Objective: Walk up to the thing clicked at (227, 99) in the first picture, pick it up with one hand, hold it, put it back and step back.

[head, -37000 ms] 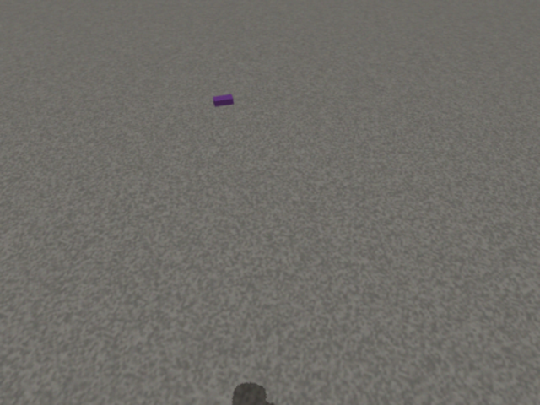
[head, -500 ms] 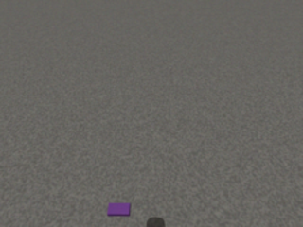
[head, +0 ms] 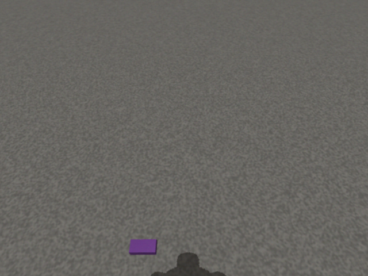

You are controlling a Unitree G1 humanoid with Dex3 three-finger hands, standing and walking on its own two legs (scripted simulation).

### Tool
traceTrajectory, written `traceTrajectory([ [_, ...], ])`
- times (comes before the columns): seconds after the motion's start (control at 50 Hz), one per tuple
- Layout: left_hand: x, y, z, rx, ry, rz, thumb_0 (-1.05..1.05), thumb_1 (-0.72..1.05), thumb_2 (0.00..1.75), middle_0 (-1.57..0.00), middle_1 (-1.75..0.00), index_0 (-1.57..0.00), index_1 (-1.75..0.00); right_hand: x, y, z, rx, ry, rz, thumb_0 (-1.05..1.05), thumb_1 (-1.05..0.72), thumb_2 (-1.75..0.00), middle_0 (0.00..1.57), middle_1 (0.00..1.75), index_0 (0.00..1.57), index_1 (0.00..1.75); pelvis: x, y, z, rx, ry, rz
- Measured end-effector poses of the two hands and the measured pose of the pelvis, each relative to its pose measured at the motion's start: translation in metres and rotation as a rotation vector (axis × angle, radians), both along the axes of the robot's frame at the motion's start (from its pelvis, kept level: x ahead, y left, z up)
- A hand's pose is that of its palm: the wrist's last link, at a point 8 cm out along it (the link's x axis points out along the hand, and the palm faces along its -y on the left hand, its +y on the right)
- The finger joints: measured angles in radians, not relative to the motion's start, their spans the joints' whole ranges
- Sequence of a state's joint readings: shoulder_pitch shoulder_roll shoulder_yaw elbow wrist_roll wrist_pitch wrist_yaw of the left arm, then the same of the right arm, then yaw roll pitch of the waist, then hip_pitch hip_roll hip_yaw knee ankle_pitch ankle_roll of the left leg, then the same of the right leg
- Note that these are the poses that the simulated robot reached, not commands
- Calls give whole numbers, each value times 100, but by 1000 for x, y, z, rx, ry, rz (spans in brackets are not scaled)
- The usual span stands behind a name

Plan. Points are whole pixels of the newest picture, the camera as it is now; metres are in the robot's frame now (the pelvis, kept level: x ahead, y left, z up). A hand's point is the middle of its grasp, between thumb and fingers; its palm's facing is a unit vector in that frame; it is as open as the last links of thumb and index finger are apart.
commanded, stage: step back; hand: left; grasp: from above
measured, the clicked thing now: (143, 246) +0.42 +0.24 -0.76
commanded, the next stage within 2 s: none
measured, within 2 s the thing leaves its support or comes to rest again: neither
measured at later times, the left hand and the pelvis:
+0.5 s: hand out of the picture +0.06 +0.31 -0.18, palm faces -0.07 -0.94 -0.34, open 7.4 cm; pelvis -0.07 +0.06 -0.01, yaw -3 degrees
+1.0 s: hand out of the picture -0.04 +0.32 -0.15, palm faces -0.03 -0.92 -0.38, open 7.4 cm; pelvis -0.18 +0.07 -0.02, yaw +0 degrees
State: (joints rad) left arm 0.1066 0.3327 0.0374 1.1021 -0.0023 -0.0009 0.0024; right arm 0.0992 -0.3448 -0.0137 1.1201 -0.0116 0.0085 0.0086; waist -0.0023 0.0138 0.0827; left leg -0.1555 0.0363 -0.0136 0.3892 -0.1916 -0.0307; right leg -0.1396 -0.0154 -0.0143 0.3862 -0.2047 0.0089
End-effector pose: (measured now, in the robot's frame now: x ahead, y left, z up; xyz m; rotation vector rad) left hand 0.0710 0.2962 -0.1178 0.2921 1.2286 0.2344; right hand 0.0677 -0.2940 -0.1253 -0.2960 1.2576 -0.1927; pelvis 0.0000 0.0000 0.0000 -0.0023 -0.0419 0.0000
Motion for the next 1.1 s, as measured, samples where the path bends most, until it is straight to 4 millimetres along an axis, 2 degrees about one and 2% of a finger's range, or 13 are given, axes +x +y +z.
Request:
traceTrajectory([
  [0.08, 0, 13, -3, 21, -8, -5, 0, 90, 90, -20, -30, -21, -30, 0, -3, -2, -23, -7, 5, 1, -90, -90, 21, 30, 21, 30, -14, 6, -6, -12, 6, 1],
  [0.14, 2, 26, -6, 34, -10, -27, 0, 90, 90, -20, -30, -21, -30, -7, -2, -1, -47, 0, 2, 0, -90, -90, 21, 30, 21, 30, -23, 17, -10, -4, 15, -7],
  [0.26, 18, 59, -24, 32, -65, -52, 0, 90, 90, -20, -30, -21, -30, -41, 16, 2, -110, 38, -1, 0, -90, -90, 21, 30, 20, 30, -38, 44, -23, -12, 31, -1],
  [0.38, 15, 61, -22, 6, -72, -75, 0, 90, 90, -20, -30, -20, -30, -75, 38, 16, -120, 78, -20, 1, -90, -90, 21, 30, 21, 30, -54, 55, -11, -26, 27, -9],
  [0.54, -21, 59, -22, 8, -21, -117, 0, 90, 90, -20, -30, -20, -30, -82, 49, 6, -94, -36, -55, 1, -90, -90, 21, 30, 21, 30, -75, 62, -15, 3, 4, -56],
  [0.68, -55, 53, -11, 54, -25, -130, 0, 90, 90, -20, -30, -20, -30, -92, 43, -16, -34, -101, -62, 1, -90, -89, 21, 30, 21, 30, -100, 55, -23, -11, -20, -79],
  [0.78, -79, 52, 3, 64, -70, -116, 0, 90, 90, -20, -30, -21, -30, -105, 41, -10, -10, -97, -42, 1, -90, -89, 21, 30, 21, 30, -121, 46, -16, 26, -19, -73],
  [0.88, -95, 53, 11, 64, -111, -102, 0, 90, 90, -20, -30, -21, -30, -130, 34, -2, -43, -72, -1, 1, -90, -90, 21, 30, 21, 30, -146, 51, -11, 37, 14, -56],
  [0.96, -108, 59, 7, 53, -146, -114, 0, 90, 90, -20, -30, -21, -30, -156, 33, -1, -87, -47, 19, 1, -90, -90, 21, 30, 21, 30, -170, 61, -16, 17, 22, -25],
  [1.04, -128, 72, -9, 27, -175, -108, 0, 90, 90, -20, -30, -21, -30, -185, 43, -1, -122, -34, 40, 1, -90, -90, 21, 30, 21, 30, -199, 72, -26, 13, 0, 5],
  [1.1, -153, 79, -18, 8, -142, -90, 0, 90, 90, -20, -30, -21, -30, -211, 57, 7, -113, -32, 43, 1, -90, -90, 21, 30, 21, 30, -216, 77, -23, 26, -19, -18],
])
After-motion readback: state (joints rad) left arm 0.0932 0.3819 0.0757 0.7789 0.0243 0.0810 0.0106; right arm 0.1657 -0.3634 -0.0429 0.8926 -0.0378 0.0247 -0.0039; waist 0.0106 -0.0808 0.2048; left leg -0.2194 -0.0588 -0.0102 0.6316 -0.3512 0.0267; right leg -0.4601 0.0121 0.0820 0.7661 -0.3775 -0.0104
